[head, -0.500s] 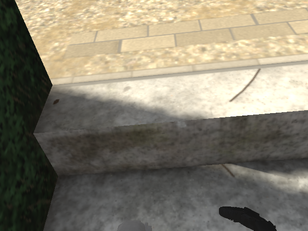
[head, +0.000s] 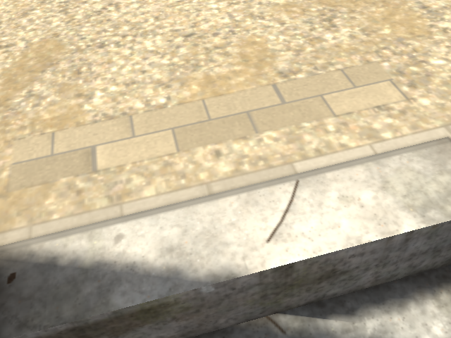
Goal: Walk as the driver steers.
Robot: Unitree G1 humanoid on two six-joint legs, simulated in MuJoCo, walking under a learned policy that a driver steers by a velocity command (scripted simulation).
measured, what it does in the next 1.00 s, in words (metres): climbs, turning left: right foot, then left foot 0.19 m higher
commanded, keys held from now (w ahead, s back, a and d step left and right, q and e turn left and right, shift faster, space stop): w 0.32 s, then w+q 0.68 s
